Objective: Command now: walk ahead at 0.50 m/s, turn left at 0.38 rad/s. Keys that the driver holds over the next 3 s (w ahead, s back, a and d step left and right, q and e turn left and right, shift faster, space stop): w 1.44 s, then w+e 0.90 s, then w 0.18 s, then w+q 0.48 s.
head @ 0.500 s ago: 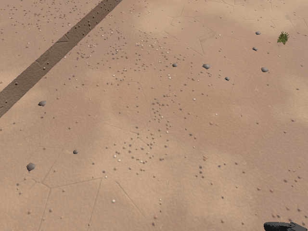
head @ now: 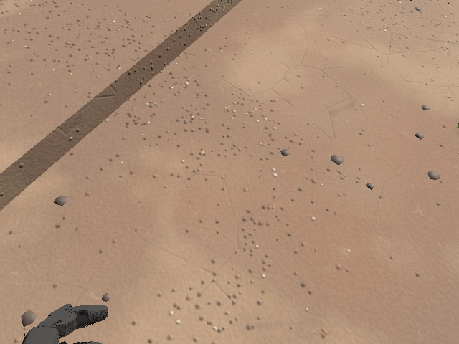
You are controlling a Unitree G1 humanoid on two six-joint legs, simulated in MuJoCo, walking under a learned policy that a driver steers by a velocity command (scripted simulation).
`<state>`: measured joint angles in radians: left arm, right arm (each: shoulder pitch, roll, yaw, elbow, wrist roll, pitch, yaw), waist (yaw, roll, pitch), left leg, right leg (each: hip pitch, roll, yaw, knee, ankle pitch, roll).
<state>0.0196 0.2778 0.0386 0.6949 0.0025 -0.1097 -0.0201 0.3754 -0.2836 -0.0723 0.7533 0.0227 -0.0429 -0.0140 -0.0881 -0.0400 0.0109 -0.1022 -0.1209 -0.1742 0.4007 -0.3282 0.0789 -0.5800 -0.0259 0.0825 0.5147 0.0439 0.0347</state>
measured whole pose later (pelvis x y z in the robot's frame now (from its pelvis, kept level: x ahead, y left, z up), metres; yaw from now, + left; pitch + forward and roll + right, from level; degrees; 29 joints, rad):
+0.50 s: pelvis +0.26 +0.00 +0.00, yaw +4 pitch +2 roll -2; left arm 0.40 0.29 0.06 0.85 -0.02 -0.07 -0.01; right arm 0.05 -0.26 -0.03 0.66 0.02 -0.07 0.03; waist 0.11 0.03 0.02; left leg -0.57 0.06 -0.03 0.55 -0.04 0.02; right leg -0.01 0.03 -0.01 0.26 -0.30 -0.01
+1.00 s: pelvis +0.52 +0.05 +0.00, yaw +3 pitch +2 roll +2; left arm 0.06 0.27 0.03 0.72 -0.01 -0.07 -0.04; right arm 0.39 -0.28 -0.05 0.85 0.01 -0.07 0.00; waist -0.09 -0.05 0.01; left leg 0.02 -0.06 0.03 0.23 -0.29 0.04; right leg -0.62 -0.08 0.02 0.57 0.05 0.00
